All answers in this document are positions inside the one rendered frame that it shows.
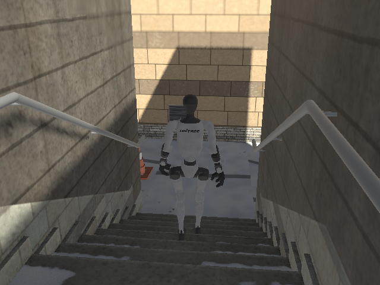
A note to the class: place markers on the stairs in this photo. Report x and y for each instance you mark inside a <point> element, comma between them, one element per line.
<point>223,242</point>

